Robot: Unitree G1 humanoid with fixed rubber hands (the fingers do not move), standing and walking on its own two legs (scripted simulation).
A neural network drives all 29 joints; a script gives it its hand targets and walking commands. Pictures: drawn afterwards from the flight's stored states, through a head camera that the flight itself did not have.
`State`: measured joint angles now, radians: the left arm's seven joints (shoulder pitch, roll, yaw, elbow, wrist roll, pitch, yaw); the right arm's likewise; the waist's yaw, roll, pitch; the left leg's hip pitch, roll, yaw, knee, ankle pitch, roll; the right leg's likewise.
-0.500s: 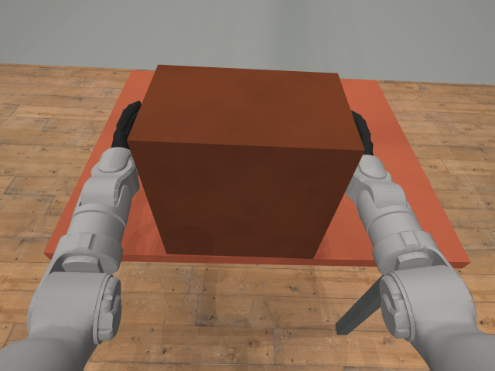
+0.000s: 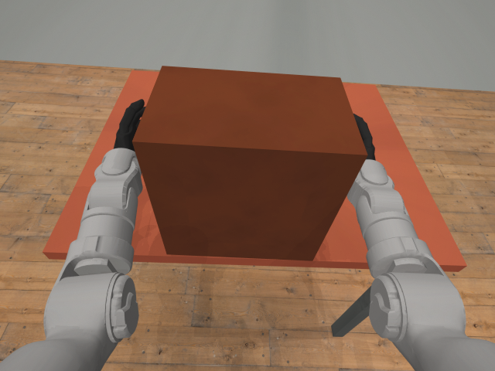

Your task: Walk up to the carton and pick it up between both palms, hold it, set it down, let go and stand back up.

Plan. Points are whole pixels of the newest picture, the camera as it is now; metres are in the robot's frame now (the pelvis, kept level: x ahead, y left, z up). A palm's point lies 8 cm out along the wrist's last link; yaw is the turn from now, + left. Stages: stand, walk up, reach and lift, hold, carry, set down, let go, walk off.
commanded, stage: reach and lift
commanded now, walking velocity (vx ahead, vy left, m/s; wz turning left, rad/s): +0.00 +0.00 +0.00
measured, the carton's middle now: (245, 174) +0.42 +0.03 +0.08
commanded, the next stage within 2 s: none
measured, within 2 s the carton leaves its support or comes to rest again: leaves its support in 0.42 s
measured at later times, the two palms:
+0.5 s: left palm (128, 151) +0.38 +0.21 +0.15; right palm (368, 171) +0.39 -0.17 +0.13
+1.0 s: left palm (120, 129) +0.38 +0.21 +0.20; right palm (384, 150) +0.38 -0.17 +0.19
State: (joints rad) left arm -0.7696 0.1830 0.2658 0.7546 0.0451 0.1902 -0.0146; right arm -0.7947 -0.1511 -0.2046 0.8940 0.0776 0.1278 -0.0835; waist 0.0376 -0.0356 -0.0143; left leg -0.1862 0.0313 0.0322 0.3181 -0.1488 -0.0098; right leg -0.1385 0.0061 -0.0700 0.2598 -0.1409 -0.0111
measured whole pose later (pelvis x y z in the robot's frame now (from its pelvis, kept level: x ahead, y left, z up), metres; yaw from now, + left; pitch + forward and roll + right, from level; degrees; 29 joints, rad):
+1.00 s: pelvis -0.01 +0.00 +0.00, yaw +1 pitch -2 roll -1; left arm -0.73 0.14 0.32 0.42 0.15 0.54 -0.05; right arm -0.78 -0.17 -0.13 0.75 0.16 0.29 -0.09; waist -0.03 -0.05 -0.06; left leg -0.12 0.02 0.02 0.30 -0.13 -0.01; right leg -0.07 0.00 -0.08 0.24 -0.13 -0.01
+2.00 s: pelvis -0.01 +0.00 +0.00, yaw -1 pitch -3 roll -1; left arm -0.89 0.18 0.34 0.34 0.17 0.86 -0.06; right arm -1.02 -0.31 0.01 0.77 0.35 0.59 -0.14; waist -0.06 -0.02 -0.14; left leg -0.13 0.04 0.04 0.33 -0.15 -0.01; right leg -0.07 0.01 -0.06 0.24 -0.12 -0.01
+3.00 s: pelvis -0.01 +0.00 +0.00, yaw -1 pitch -2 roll -1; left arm -1.00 0.24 0.31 0.42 0.11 0.94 -0.03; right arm -1.16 -0.38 0.09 0.84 0.45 0.70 -0.16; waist -0.06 0.00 -0.21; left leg -0.15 0.05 0.03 0.35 -0.17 -0.01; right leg -0.08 0.03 -0.06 0.23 -0.12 -0.02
